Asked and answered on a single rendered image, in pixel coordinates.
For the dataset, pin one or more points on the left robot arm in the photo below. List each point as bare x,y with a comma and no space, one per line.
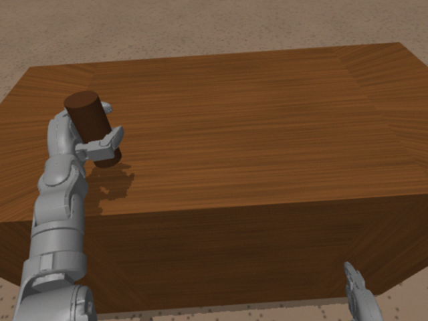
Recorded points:
56,259

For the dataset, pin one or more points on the left robot hand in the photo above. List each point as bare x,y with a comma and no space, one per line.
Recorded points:
63,138

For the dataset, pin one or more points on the can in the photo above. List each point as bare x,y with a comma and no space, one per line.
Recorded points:
87,114

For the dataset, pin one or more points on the right robot hand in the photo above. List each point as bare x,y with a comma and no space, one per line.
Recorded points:
361,302

